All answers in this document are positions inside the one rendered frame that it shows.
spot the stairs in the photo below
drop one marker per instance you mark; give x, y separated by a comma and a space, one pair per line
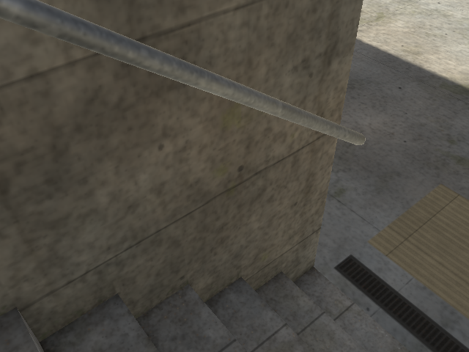
308, 315

